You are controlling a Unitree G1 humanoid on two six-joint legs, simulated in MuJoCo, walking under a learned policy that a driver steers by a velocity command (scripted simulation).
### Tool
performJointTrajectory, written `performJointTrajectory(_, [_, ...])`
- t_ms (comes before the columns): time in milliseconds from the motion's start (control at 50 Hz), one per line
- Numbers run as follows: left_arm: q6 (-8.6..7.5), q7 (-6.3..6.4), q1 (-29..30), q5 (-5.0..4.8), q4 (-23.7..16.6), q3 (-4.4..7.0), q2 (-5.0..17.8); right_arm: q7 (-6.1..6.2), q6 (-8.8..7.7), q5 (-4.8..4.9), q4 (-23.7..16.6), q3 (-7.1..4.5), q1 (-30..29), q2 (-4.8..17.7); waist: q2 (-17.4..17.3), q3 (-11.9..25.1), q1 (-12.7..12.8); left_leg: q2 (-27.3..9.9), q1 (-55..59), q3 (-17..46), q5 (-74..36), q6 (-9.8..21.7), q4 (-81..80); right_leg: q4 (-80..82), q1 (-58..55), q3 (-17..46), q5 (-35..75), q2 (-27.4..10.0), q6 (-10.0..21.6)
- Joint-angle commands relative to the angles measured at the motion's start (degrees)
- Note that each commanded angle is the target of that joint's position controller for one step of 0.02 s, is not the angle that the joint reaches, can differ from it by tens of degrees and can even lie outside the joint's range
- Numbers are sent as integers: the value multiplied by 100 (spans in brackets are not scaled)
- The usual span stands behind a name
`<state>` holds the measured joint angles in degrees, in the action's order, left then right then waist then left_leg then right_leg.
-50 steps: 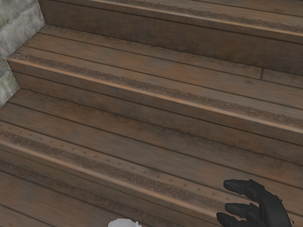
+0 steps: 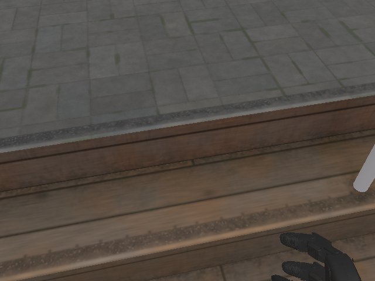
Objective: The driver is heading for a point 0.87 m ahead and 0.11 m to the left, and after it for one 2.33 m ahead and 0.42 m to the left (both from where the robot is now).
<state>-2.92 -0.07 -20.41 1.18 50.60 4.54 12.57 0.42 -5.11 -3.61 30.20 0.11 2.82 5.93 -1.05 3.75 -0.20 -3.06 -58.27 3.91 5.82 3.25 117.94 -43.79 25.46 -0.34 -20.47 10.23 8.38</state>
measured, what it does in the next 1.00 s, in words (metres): climbs: left foot 0.17 m higher, then right foot 0.17 m higher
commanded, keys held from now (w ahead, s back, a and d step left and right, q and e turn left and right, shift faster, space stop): w+e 0.06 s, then w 0.42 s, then w+q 0.52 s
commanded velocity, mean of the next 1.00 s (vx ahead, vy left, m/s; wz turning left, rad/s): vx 0.50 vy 0.00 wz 0.01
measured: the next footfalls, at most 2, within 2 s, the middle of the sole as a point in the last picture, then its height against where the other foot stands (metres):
left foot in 0.28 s outside the picture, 0.17 m higher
right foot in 0.76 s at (240, 195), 0.17 m higher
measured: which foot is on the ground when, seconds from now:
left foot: up 0.00-0.26, down 0.28-0.80, up 0.82-1.00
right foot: down 0.00-0.28, up 0.30-0.74, down 0.76-1.00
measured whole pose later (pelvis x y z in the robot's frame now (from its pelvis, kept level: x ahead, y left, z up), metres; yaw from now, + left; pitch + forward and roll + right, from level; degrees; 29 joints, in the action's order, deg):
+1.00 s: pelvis +0.60 -0.03 +0.33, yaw +5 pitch +2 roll -3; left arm -5.4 0.3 -17.6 1.8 53.1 4.7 12.0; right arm 0.5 -3.0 -1.2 37.0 -5.1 10.5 10.6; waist -2.5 4.3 -2.7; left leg 1.5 -54.1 4.9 5.3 6.5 113.6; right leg -45.8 24.2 -14.4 -23.3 -2.7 2.9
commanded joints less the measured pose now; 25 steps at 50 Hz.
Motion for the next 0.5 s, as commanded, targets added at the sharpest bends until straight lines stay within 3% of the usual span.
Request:
performJointTrajectory(20, [-326, -98, -406, 14, -46, -72, 188, 88, 190, 28, -272, 184, -40, -148, 102, -580, -46, -59, -1789, -459, 611, 3, 989, 1996, -490, 2084, 1449, -1374, 244])
performJointTrajectory(40, [-394, -104, -603, 51, 104, -68, 235, 130, 185, 20, -464, 273, -602, -372, 443, -525, 127, -11, -2367, -601, 962, 95, 1475, 2201, -765, 2221, 989, -1419, 251])
performJointTrajectory(60, [-437, -95, -728, 59, 145, -63, 293, 159, 183, 5, -648, 338, -991, -463, 440, -627, 199, -56, -2661, -599, 1082, 143, 1357, 2416, -819, 2318, 399, -1420, 260])
performJointTrajectory(80, [-412, -91, -897, 2, 267, -71, 232, 156, 203, -19, -880, 436, -1500, -587, 371, -740, 280, -78, -2587, -733, 1220, 202, 639, 2652, -691, 2199, 34, -1270, 126])
performJointTrajectory(100, [-390, -27, -978, -14, 302, -93, 196, 132, 217, 30, -1004, 458, -1777, -531, 413, -839, 376, -51, -2470, -865, 1255, 171, 68, 2963, -622, 2241, 64, -1237, 161])
performJointTrajectory(120, [-332, 150, -1080, -50, 267, -59, 191, 82, 247, -21, -1232, 485, -2128, -583, 522, -688, 493, -150, -2293, -652, 1343, 177, -297, 3387, -925, 2557, 828, -1465, 388])
performJointTrajectory(140, [-272, 218, -1156, -129, 274, -41, 320, 26, 314, -2, -1091, 463, -1966, -417, 391, -408, 543, -33, -1783, -1132, 1306, 149, -973, 3824, -1275, 2096, 1588, -1430, 486])
performJointTrajectory(160, [-273, 340, -1059, -114, 148, 27, 501, 12, 288, -4, -1321, 460, -2210, -434, 628, -265, 493, -207, -1150, -893, 1394, 174, -1761, 4200, -1515, 2350, 2509, -1783, 568])
performJointTrajectory(180, [-255, 406, -1062, -116, 202, 8, 291, 3, 311, 45, -1000, 413, -1785, -422, 484, -14, 381, -126, -515, -1184, 1402, 243, -2062, 4124, -1837, 1811, 3733, -1791, 553])
performJointTrajectory(200, [-249, 402, -652, -222, 24, -4, 279, -23, 289, 105, -778, 375, -1266, -301, 265, 284, 24, 132, 1057, -1468, 1602, 418, -3430, 3781, -1503, 959, 5952, -1505, 351])
performJointTrajectory(220, [-246, 379, -521, -217, -123, 33, 406, -32, 291, 181, -395, 282, -651, -265, 376, 956, -184, 506, 2418, -1678, 1740, 513, -3598, 3205, -1374, 839, 8667, -1632, 401])
performJointTrajectory(240, [-389, 346, -271, -186, -361, 153, 753, 62, 294, 393, -258, 71, 262, 129, 807, 1296, -672, 531, 3144, -1328, 1648, 507, -4370, 2235, -1834, 1160, 10338, -1908, 338])
performJointTrajectory(260, [-550, 213, -201, -274, -372, 269, 1116, 108, 312, 437, -109, -73, 627, 567, 940, 1721, -920, 676, 3663, -1263, 1639, 479, -5261, 1438, -2252, 1207, 10965, -2069, 368])
performJointTrajectory(280, [-667, 81, 24, -253, -446, 315, 1108, 148, 279, 342, 42, -247, 1003, 913, 776, 1789, -1146, 634, 4288, -914, 1633, 555, -6301, 224, -2194, 1176, 10244, -1846, 198])
performJointTrajectory(300, [-813, -50, -117, -170, -653, 259, 648, 132, 261, 141, 211, -427, 1466, 1344, -297, 1955, -1109, -501, 5323, 1329, 1182, 1184, -7161, -1896, -952, 1160, 6158, -1142, -53])
performJointTrajectory(320, [-764, -236, -618, -81, -810, 186, 79, 157, 353, 237, 588, -560, 1486, 1649, -2123, 1975, -690, -1563, 5519, 4753, 789, 2013, -9460, -4873, 869, 937, 1011, 161, -407])
performJointTrajectory(340, [-668, -283, -577, 203, -1017, 141, -113, 106, 344, 394, 591, -507, 943, 1092, -853, 1440, -265, -1551, 4804, 5072, 2682, 1909, -9821, -6597, 1716, 1212, 1151, -235, -379])
performJointTrajectory(360, [-551, -222, 97, 313, -1440, -20, -542, 93, 254, 375, 920, -379, 686, 603, -232, 430, 10, -1409, 4047, 4339, 4177, 1609, -9707, -7277, 2500, 947, 1489, -448, -249])
performJointTrajectory(380, [-459, -126, 479, 352, -1622, -190, -791, 87, 125, 273, 1291, -309, 785, 261, 342, -216, 144, -1316, 3562, 3335, 3763, 1265, -9609, -7509, 3023, 1057, 1565, -523, -77])
performJointTrajectory(400, [-347, -53, 652, 299, -1736, -304, -868, 91, 29, 168, 1687, -263, 1088, 61, 572, -437, 195, -1173, 3358, 2531, 2842, 1028, -9501, -7802, 3297, 1176, 1526, -529, 18])
performJointTrajectory(420, [-221, -16, 650, 133, -1760, -377, -945, 48, -29, 81, 2004, -220, 1283, -74, 525, -618, 343, -1019, 3269, 1767, 2100, 811, -9564, -7899, 3558, 1261, 1250, -511, 14])
performJointTrajectory(460, [-78, 72, 876, 57, -1904, -501, -1150, -56, -163, 186, 2407, -209, 1713, -12, 243, -885, 423, -909, 3604, 855, 853, 674, -9731, -8115, 4437, 1335, 796, -584, 2])
performJointTrajectory(480, [-46, 56, 1051, 28, -2018, -510, -980, -86, -218, 222, 2354, -213, 1528, 130, 226, -977, 547, -791, 3265, 359, 669, 554, -10020, -7079, 4156, 1233, 681, -726, -36])
performJointTrajectory(500, [-18, 43, 1538, 60, -2174, -508, -864, -111, -288, 263, 2377, -215, 1413, 299, 235, -1148, 549, -638, 2889, 77, 432, 551, -10273, -6510, 3978, 872, 768, -749, -124])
